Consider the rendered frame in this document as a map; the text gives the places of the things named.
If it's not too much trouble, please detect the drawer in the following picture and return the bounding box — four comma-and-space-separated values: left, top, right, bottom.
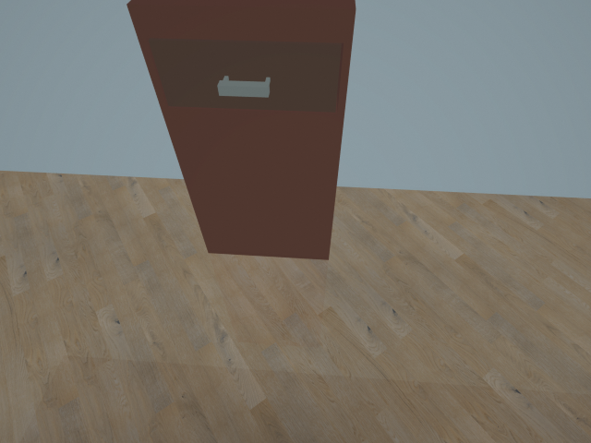
149, 38, 342, 113

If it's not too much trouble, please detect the cabinet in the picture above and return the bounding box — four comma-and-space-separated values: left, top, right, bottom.
127, 0, 356, 260

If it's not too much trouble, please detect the handle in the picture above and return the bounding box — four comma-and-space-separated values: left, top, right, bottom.
217, 76, 271, 98

